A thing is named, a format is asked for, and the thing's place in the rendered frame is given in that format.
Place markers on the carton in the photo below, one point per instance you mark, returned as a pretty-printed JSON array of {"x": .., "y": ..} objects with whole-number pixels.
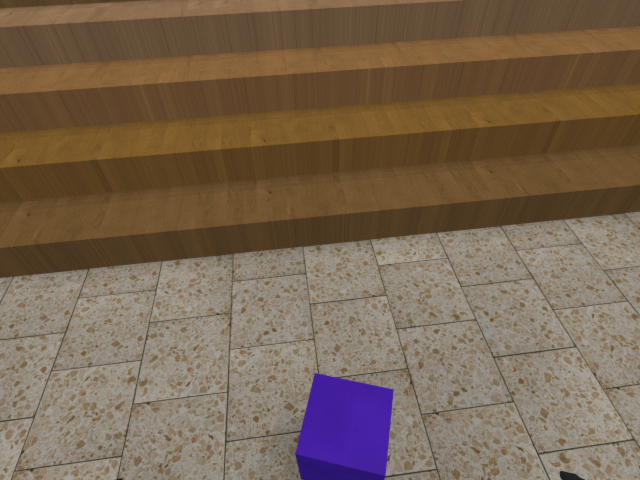
[{"x": 345, "y": 431}]

